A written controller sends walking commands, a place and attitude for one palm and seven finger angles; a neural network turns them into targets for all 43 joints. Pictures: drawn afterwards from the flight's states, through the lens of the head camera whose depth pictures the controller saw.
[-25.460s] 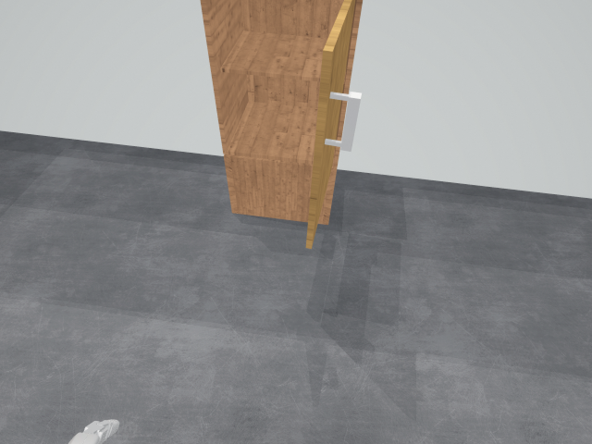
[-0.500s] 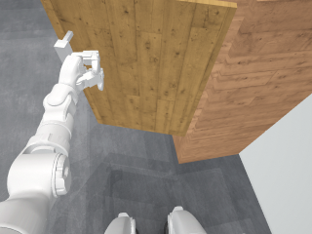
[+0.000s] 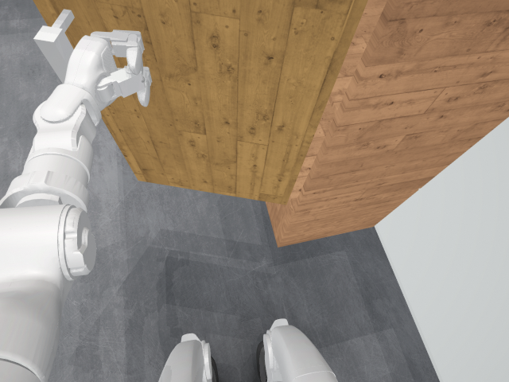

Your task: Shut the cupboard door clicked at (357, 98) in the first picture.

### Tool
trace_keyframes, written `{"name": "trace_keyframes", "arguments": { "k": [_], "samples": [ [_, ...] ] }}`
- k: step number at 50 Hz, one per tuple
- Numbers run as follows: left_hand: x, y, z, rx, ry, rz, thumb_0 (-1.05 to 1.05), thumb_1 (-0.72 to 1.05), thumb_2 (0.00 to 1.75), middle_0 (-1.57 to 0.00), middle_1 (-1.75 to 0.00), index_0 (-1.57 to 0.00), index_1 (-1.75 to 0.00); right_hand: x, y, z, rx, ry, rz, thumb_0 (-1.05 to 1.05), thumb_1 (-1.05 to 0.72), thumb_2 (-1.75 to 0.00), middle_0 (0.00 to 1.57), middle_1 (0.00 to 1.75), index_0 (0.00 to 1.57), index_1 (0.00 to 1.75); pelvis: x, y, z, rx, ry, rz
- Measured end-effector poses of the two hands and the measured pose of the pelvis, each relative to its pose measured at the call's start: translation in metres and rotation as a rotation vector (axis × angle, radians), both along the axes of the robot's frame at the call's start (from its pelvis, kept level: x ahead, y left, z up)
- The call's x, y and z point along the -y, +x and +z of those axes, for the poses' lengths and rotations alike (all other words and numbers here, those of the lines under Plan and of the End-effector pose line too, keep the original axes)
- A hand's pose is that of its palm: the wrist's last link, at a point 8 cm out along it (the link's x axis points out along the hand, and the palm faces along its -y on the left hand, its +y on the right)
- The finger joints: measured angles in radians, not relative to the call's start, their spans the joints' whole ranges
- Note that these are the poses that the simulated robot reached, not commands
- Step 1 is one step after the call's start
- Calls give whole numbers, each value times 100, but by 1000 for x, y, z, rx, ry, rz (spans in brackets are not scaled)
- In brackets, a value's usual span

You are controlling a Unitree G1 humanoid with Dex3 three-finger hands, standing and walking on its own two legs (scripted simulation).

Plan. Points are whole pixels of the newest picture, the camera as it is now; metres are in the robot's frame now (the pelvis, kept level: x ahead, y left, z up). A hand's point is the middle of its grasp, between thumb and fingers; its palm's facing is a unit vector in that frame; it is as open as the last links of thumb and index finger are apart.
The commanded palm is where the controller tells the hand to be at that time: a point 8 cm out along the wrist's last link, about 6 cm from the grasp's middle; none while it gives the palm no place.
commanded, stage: push the door shut along its arc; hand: left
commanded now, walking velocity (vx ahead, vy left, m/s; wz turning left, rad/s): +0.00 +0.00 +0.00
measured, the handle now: (79, 65) +0.58 +0.19 +0.10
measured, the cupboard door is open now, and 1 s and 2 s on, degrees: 68 53 53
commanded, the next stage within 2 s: pull the fist back off the door in 0.38 s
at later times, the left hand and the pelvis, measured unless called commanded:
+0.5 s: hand (167, 57) +0.57 +0.06 +0.12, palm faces -0.45 -0.89 -0.03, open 3.4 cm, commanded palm +0.59 +0.09 +0.11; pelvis +0.00 +0.01 -0.02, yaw +0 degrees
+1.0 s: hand (174, 59) +0.56 +0.05 +0.13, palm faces +0.06 -1.00 -0.02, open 3.1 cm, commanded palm +0.51 +0.10 +0.11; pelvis +0.03 -0.01 +0.02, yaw -1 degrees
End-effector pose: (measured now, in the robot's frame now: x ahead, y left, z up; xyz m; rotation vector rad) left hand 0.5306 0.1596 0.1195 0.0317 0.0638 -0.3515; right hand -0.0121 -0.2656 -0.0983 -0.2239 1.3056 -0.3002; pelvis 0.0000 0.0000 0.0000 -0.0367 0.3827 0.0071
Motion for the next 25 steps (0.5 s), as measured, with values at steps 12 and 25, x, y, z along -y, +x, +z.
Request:
{"name": "trace_keyframes", "arguments": {
  "k": [12,25],
  "samples": [
    [13,20,1,-13,-12,-50,2,99,98,-130,-150,-130,-150,1,0,-2,-10,-32,15,0,-91,-90,20,30,20,30,-2,-1,-7,-33,-13,10],
    [37,48,1,0,15,-113,1,101,100,-130,-150,-130,-150,-9,-20,-8,-83,-36,-21,0,-91,-90,20,30,20,30,-7,4,-17,-85,-19,6]
  ]
}}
